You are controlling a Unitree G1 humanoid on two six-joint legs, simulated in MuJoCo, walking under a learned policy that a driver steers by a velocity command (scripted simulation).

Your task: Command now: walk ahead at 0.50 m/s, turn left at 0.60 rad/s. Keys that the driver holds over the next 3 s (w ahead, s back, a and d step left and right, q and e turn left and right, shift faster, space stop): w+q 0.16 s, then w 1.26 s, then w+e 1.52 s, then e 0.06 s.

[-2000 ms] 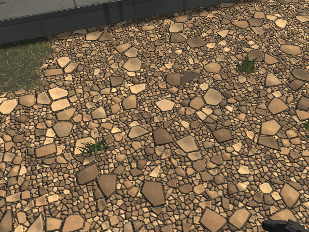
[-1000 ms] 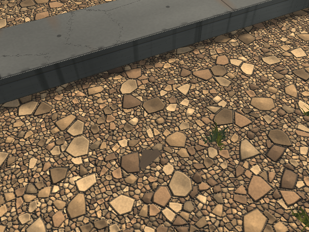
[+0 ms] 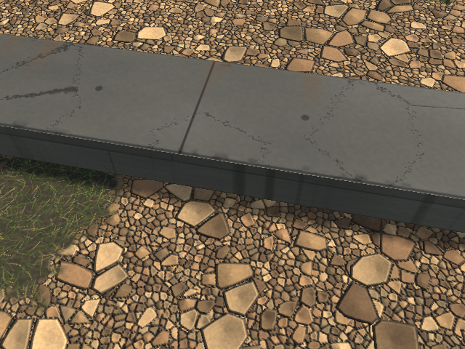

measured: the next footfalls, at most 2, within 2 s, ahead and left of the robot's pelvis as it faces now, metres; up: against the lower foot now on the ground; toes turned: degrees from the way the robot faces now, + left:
left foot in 0.16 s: +0.25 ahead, +0.14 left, +0.00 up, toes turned +8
right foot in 0.66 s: +0.56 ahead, +0.00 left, +0.00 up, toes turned +8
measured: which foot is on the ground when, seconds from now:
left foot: up 0.00-0.14, down 0.16-0.68, up 0.70-1.00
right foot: down 0.00-0.14, up 0.16-0.64, down 0.66-1.00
